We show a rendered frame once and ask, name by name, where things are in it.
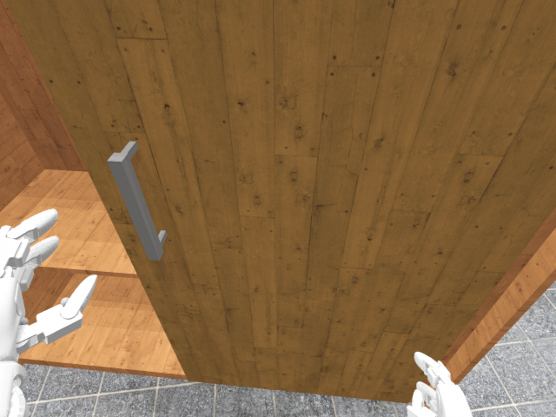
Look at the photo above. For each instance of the robot left forearm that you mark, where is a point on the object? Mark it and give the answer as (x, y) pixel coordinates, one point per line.
(12, 401)

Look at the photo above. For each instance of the robot left hand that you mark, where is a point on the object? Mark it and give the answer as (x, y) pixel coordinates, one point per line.
(17, 263)

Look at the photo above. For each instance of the robot right hand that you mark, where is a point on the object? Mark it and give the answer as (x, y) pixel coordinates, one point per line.
(447, 401)

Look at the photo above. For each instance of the handle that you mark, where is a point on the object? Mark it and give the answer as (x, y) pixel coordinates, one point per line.
(126, 180)

